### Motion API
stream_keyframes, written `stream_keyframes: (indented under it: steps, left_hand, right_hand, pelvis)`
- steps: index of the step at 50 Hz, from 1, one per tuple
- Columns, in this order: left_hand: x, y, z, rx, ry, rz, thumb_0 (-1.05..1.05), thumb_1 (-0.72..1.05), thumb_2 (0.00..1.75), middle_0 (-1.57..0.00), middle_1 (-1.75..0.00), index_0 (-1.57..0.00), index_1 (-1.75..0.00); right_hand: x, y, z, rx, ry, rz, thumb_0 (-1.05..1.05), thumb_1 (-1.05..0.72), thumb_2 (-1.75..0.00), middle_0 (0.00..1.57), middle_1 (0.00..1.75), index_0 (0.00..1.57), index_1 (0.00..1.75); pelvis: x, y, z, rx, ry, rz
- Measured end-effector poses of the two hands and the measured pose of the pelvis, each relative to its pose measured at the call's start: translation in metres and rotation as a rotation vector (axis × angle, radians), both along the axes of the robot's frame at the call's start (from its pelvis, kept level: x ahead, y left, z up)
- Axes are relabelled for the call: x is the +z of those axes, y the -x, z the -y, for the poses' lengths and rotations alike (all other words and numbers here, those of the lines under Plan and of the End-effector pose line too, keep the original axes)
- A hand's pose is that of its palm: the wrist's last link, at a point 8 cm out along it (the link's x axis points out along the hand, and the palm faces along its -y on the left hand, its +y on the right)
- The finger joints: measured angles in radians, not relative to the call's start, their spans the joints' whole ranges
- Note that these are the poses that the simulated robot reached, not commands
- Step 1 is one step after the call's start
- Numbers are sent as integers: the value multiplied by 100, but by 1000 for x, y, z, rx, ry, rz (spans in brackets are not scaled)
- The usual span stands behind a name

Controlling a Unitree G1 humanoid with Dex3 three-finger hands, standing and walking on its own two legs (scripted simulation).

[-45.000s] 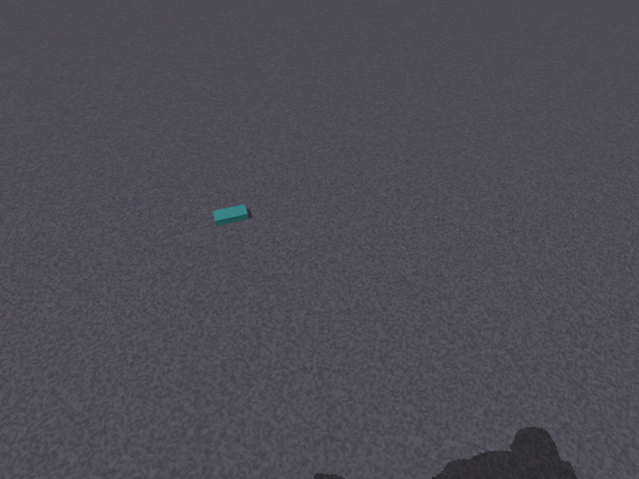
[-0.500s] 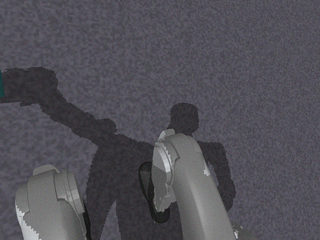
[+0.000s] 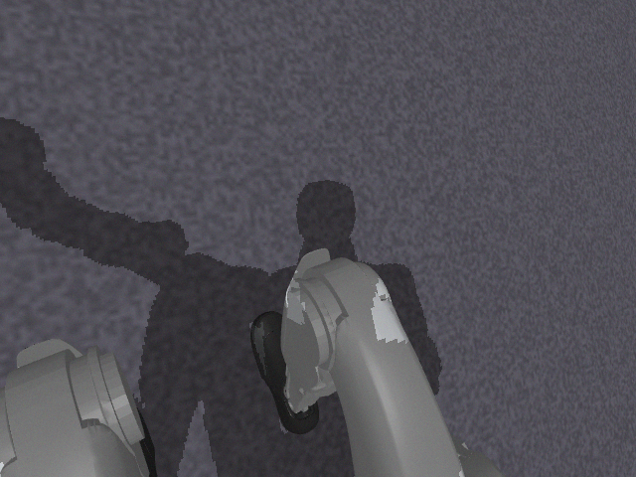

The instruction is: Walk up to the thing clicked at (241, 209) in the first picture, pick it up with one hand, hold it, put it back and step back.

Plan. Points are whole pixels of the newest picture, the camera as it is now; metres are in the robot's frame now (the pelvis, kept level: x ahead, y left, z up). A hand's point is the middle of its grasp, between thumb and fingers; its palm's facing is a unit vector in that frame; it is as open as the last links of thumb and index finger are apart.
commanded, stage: rest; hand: left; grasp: from above
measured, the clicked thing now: out of the picture +0.51 +0.33 -0.25
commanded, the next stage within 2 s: open in 0.74 s
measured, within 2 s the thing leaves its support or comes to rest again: rests again in 0.98 s
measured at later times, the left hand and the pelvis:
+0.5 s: hand out of the picture +0.50 +0.30 -0.25, palm faces -0.47 -0.09 -0.88, open 9.4 cm; pelvis +0.00 +0.00 +0.00, yaw -2 degrees
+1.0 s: hand out of the picture +0.51 +0.30 -0.25, palm faces -0.46 -0.11 -0.88, open 9.5 cm; pelvis +0.00 +0.01 -0.01, yaw -3 degrees
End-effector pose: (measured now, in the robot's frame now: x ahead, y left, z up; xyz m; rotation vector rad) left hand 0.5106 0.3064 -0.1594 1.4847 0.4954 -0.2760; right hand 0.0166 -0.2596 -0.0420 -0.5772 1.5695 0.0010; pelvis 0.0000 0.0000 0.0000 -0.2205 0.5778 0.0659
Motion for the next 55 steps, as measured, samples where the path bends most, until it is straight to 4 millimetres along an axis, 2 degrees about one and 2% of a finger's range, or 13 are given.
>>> stream_keyframes:
  steps: [11,27,49,55]
  left_hand:
    - [-18,1,2,6,13,-10,-1,16,23,-74,-39,-81,-33]
    - [-30,1,0,18,13,-4,-2,16,24,-74,-40,-80,-34]
    - [-38,-2,2,15,16,8,-1,18,28,-69,-43,-74,-38]
    - [-30,-3,-3,19,1,19,-1,7,36,-61,-51,-65,-47]
  right_hand:
    - [4,-1,-6,28,1,1,0,-90,-89,21,30,21,30]
    - [8,-7,-9,79,4,13,0,-90,-89,21,30,21,30]
    - [8,-4,-10,107,-2,-1,0,-90,-89,21,30,21,30]
    - [7,-5,-12,109,-10,8,0,-90,-89,21,30,21,30]
  pelvis:
    - [-1,0,-2,-8,16,10]
    - [-3,0,-5,-15,33,26]
    - [-5,2,-5,-25,41,40]
    - [-5,2,-6,-26,43,40]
